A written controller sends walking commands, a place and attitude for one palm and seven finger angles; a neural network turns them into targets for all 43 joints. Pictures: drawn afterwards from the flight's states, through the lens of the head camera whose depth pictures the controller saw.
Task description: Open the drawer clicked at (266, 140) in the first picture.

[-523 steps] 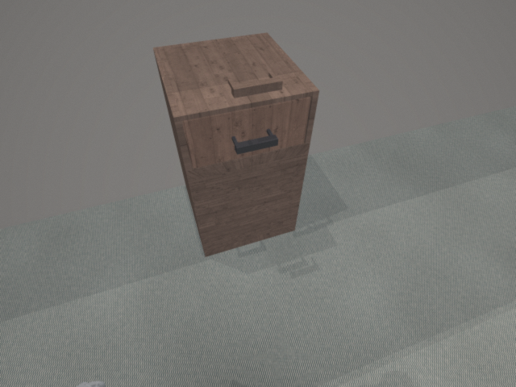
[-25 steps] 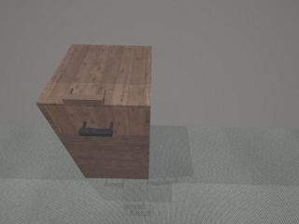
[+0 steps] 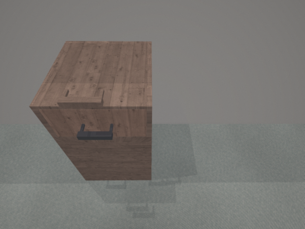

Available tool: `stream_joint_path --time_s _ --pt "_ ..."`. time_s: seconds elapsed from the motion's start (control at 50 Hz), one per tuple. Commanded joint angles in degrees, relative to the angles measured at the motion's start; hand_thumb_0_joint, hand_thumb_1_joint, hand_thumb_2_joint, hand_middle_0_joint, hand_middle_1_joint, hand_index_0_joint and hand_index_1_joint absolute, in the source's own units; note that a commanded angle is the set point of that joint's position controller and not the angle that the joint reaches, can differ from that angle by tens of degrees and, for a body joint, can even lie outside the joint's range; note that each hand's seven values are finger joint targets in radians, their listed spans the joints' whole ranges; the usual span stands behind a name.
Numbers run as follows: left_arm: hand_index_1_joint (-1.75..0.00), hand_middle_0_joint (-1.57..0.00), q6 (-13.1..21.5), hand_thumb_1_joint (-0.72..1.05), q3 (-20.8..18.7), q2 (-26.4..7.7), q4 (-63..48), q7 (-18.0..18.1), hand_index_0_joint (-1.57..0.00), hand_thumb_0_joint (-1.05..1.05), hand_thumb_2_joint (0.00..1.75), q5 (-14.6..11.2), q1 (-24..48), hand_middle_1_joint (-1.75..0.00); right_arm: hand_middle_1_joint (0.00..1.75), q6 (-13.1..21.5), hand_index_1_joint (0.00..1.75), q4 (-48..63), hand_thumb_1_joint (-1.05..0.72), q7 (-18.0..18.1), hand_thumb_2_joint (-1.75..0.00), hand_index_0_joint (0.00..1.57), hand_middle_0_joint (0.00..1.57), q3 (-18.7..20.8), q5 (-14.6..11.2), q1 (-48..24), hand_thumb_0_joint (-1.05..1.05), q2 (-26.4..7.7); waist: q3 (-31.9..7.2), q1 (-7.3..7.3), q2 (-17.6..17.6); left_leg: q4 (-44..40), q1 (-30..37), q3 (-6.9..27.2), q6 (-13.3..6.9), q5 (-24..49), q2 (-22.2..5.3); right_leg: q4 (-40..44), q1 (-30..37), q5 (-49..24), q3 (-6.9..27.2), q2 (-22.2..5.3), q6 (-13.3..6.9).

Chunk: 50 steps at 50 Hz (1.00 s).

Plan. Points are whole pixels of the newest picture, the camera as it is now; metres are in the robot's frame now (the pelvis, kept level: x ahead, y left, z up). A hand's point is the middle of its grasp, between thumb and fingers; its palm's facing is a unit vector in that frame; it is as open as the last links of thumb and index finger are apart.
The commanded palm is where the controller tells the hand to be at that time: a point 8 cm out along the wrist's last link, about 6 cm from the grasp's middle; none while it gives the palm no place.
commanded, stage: look again from close up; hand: left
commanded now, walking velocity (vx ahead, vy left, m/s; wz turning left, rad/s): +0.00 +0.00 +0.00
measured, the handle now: (96, 130) +0.47 +0.25 -0.13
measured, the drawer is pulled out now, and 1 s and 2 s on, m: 0.00 0.00 0.00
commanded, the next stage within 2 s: raise the hand with hooked fingers in 0.38 s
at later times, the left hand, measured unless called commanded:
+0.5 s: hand out of the picture -0.02 +0.21 -0.17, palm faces -0.01 -0.97 -0.23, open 7.4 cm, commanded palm +0.07 +0.26 -0.06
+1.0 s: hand out of the picture +0.11 +0.25 -0.07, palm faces -0.01 -0.10 -1.00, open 9.2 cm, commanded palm +0.12 +0.25 +0.00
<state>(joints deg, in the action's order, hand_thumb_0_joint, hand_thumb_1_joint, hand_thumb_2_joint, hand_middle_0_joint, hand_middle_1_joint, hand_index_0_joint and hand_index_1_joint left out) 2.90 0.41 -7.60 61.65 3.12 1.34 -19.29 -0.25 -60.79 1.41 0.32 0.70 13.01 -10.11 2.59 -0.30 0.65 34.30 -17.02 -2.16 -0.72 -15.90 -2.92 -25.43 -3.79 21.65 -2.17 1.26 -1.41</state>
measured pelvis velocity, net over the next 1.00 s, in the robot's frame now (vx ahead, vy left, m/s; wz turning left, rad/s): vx -0.07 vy -0.01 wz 0.03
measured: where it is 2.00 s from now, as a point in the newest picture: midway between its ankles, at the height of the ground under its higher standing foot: outside the picture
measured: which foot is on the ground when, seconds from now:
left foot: down 0.00-1.00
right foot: down 0.00-1.00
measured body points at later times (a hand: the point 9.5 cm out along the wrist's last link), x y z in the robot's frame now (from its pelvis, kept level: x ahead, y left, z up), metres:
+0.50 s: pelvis -0.03 +0.03 +0.00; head -0.01 +0.03 +0.45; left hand -0.02 +0.27 -0.16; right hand -0.01 -0.20 -0.15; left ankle +0.00 +0.13 -0.73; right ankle -0.09 -0.10 -0.73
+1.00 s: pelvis -0.07 -0.01 -0.05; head -0.04 -0.02 +0.40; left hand +0.11 +0.25 -0.01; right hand +0.18 -0.23 -0.12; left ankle +0.00 +0.13 -0.73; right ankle -0.09 -0.10 -0.73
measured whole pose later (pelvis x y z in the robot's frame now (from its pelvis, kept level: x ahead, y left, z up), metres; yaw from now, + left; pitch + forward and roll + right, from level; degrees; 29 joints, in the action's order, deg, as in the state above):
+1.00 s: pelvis -0.07 -0.01 -0.05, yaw +2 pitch +9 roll +0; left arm 3.8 1.7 -21.6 5.0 25.4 60.8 -20.3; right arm -1.8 -31.9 3.0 2.3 4.2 3.6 -14.1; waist -6.6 5.6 0.9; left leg 52.7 -43.8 0.3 0.4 -18.5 -2.3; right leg -55.6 -35.2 30.0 -4.1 1.2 -3.2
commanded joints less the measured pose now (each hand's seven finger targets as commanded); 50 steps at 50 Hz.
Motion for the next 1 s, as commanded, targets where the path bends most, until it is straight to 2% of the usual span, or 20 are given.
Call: stream_joint_path --time_s 0.0,0.04,0.06,0.1,0.16,0.3,0.44,0.46,0.48,0.5,0.52,0.54,0.56,0.58,0.64,0.7,0.72,0.78,0.92,0.98 --pt "-0.3 -0.2 0.75 0.9 -2.0 -9.41 -5.23 0.82 -0.2 0.0 0.9 -0.71 -3.12 -0.3 0.3 2.23 0.3 4.11 -0.9 0.11 -0.9 0.2 0.2 0.97 0.3 8.04 0.0 -5.42 -9.71 -2.01 -2.17 -2.19 7.77 0.73 -2.79 23.68 -0.76 -11.0 0.28 -54.47 3.88 -8.06 -1.65" --pt "-0.3 -0.2 -0.7 0.9 -1.38 -7.38 -5.39 0.58 -0.2 0.0 0.9 -1.12 -3.66 -0.3 0.3 1.74 0.3 3.62 -0.9 0.71 -0.9 0.2 0.2 0.98 0.22 7.2 0.0 -7.09 -5.7 -0.57 9.12 -2.58 9.89 6.81 -5.98 36.56 -6.3 -9.96 -7.43 -21.63 1.15 -3.6 -0.41" --pt "-0.3 -0.2 -1.32 0.9 -1.19 -6.39 -5.04 0.42 -0.2 0.0 0.9 -0.97 -4.32 -0.3 0.3 1.29 0.3 4.26 -0.9 0.9 -0.9 0.2 0.2 0.88 0.09 4.89 0.0 -7.08 -1.96 0.75 8.93 -4.09 6.28 7.84 -6.29 33.21 -7.32 -6.13 -8.17 -9.08 0.81 -2.53 -0.33" --pt "-0.3 -0.2 -1.74 0.9 -1.1 -7.09 -4.51 0.18 -0.2 0.0 0.9 -0.63 -4.61 -0.3 0.3 0.95 0.3 5.59 -0.9 0.54 -0.9 0.2 0.2 0.42 -0.03 2.44 0.0 -5.77 3.58 1.16 1.43 -3.67 0.45 5.93 -3.8 18.94 -3.99 -0.1 -8.43 -10.72 4.17 -4.3 -1.35" --pt "-0.3 -0.2 -1.94 0.9 -1.17 -9.08 -5.1 -0.03 -0.2 0.0 0.9 -0.64 -1.99 -0.3 0.3 1.02 0.3 4.68 -0.9 0.09 -0.9 0.2 0.2 0.15 0.11 3.39 0.0 -5.5 1.06 0.0 0.42 -4.62 2.95 4.32 -2.24 16.06 -2.19 -0.7 -7.95 -14.62 4.4 -5.24 -1.15" --pt "-0.3 -0.2 -2.68 0.9 -0.93 -9.09 -4.94 -0.64 -0.2 0.0 0.9 -0.51 -1.29 -0.3 0.3 1.15 0.3 4.18 -0.9 -0.14 -0.9 0.2 0.2 0.4 0.11 2.52 0.0 -7.32 2.73 0.67 1.26 -12.01 1.59 7.35 -2.84 2.6 -3.17 1.12 -9.73 -1.48 3.63 -4.72 -0.28" --pt "-0.3 -0.2 -2.16 0.9 -0.77 -9.03 -3.32 -0.87 -0.2 0.0 0.9 -0.5 -2.64 -0.3 0.3 1.51 0.3 2.44 -0.9 -0.18 -0.9 0.2 0.2 0.02 -0.13 3.71 0.0 -7.17 0.03 0.68 -0.33 -12.01 4.42 6.1 -2.77 6.64 -2.93 2.59 -8.37 -5.66 3.88 -5.8 0.08" --pt "-0.3 -0.2 -0.98 0.9 -0.57 -8.69 -3.07 1.13 -0.2 0.0 0.9 0.44 -3.62 -0.3 0.3 1.74 0.3 5.94 -0.9 -0.46 -0.9 0.2 0.2 0.36 -0.35 -0.18 0.0 -8.24 5.32 1.32 -1.17 -1.18 1.15 4.73 -0.82 15.29 -2.99 5.73 -12.45 -19.27 7.29 -7.82 0.24" --pt "-0.32 -0.2 7.92 0.88 -4.1 -30.98 -89.31 3.16 -0.2 0.0 0.89 10.9 39.4 -0.32 0.3 10.2 0.3 24.67 -0.9 1.73 -0.9 0.2 0.2 1.98 -3.33 2.51 0.0 -15.66 -24.34 -3.87 16.16 -6.98 20.25 2.79 -2.34 25.99 2.16 -4.15 -14.94 -24.68 4.13 -1.76 -2.19" --pt "-0.33 -0.2 4.28 0.85 -4.77 -25.26 -75.14 7.4 -0.2 0.0 0.88 11.68 10.46 -0.33 0.3 15.8 0.3 21.06 -0.9 4.41 -0.9 0.2 0.2 0.3 -2.17 -0.34 0.0 -10.91 -26.42 1.71 21.49 -7.25 27.6 4.98 -0.46 31.82 -1.77 -12.16 -19.25 -10.35 -1.78 -1.62 -1.85" --pt "-0.34 -0.21 -4.0 0.83 1.72 -13.55 -69.73 10.11 -0.21 0.0 0.87 11.21 -3.75 -0.34 0.3 18.02 0.3 20.29 -0.9 4.69 -0.9 0.2 0.2 1.52 -3.47 -1.55 0.0 -8.47 -19.2 -0.63 15.74 -10.59 17.84 6.3 1.03 21.4 -1.18 -16.0 -24.74 -0.71 -3.18 -0.03 -0.25" --pt "-0.36 -0.21 -6.25 0.81 7.12 -5.35 -64.26 10.28 -0.21 0.0 0.86 14.15 -6.62 -0.36 0.3 18.47 0.3 19.83 -0.9 4.67 -0.9 0.2 0.2 1.35 -3.68 -1.79 0.0 -6.91 -11.99 -0.96 8.08 -9.46 10.46 5.67 -0.57 15.45 -1.15 -14.02 -25.2 -0.03 -2.13 -0.8 -0.07" --pt "-0.37 -0.21 -5.38 0.78 3.88 -12.25 -68.82 12.54 -0.21 0.0 0.85 18.6 1.93 -0.37 0.3 17.88 0.3 22.6 -0.9 4.55 -0.9 0.2 0.2 2.02 -2.44 -3.57 0.0 -9.76 -7.0 -1.76 3.72 -7.08 2.9 5.92 -0.64 4.58 0.11 -10.01 -26.1 -0.62 -1.99 -0.63 -0.27" --pt "-0.39 -0.21 -5.0 0.76 1.2 -16.47 -66.47 14.85 -0.21 0.0 0.84 25.58 1.08 -0.39 0.3 16.69 0.3 23.73 -0.9 4.75 -0.9 0.2 0.2 2.31 -1.31 -4.06 0.0 -11.07 -7.99 -1.78 0.17 -4.83 -1.56 5.26 -0.99 -2.44 1.33 -8.36 -27.74 -0.11 -1.5 -0.22 -0.59" --pt "-0.43 -0.22 -4.37 0.69 -0.9 -17.49 -57.95 20.54 -0.22 0.0 0.81 45.38 -3.91 -0.43 0.3 11.65 0.3 29.07 -0.9 3.36 -0.9 0.2 0.2 3.52 2.29 -5.78 0.0 -10.71 -13.37 2.12 -5.9 3.9 -7.94 2.59 -0.39 2.84 3.06 -13.21 -33.19 1.95 -0.42 1.56 -1.42" --pt "-0.48 -0.22 -3.79 0.62 0.56 -13.47 -51.7 23.6 -0.22 0.0 0.78 57.75 -13.15 -0.48 0.3 5.85 0.3 32.73 -0.9 0.47 -0.9 0.2 0.2 4.34 3.06 -10.29 0.0 -9.81 -10.32 6.9 -10.17 8.3 -16.89 1.66 -0.04 -0.41 3.56 -14.87 -37.27 4.81 3.71 1.09 -2.77" --pt "-0.5 -0.22 -3.36 0.6 -0.51 -14.57 -53.39 23.85 -0.22 0.0 0.77 59.95 -13.54 -0.5 0.3 4.25 0.3 33.86 -0.9 -0.54 -0.9 0.2 0.2 4.33 2.69 -11.4 0.0 -9.44 -11.82 8.33 -9.37 8.89 -17.79 1.52 -0.07 0.54 3.98 -14.84 -35.21 2.39 6.22 0.71 -3.26" --pt "-0.54 -0.23 -3.12 0.53 -3.29 -20.08 -62.12 23.84 -0.23 0.0 0.74 61.99 -8.55 -0.54 0.3 1.01 0.3 37.74 -0.9 -1.22 -0.9 0.2 0.2 3.55 1.83 -13.51 0.0 -9.16 -16.61 8.27 -3.98 9.85 -16.39 0.47 -0.64 1.19 5.07 -14.94 -30.73 -1.31 8.17 -0.13 -2.67" --pt "-0.64 -0.24 2.12 0.36 -7.28 -26.61 -73.57 26.35 -0.24 0.0 0.67 59.79 18.64 -0.64 0.3 0.5 0.3 36.61 -0.9 1.99 -0.9 0.2 0.2 3.16 3.68 -14.11 0.0 -7.65 -18.37 1.56 1.36 17.06 -12.61 1.97 -1.94 -1.81 5.06 -14.12 -37.57 3.31 10.34 -0.92 -0.98" --pt "-0.69 -0.24 3.67 0.29 -5.29 -24.84 -72.85 26.28 -0.24 0.0 0.64 58.91 17.59 -0.69 0.3 1.35 0.3 35.93 -0.9 1.92 -0.9 0.2 0.2 3.2 3.76 -13.59 0.0 -8.06 -19.59 1.33 5.3 18.0 -10.03 2.61 -2.11 -0.31 4.9 -15.32 -38.99 0.76 9.14 -0.51 -1.46"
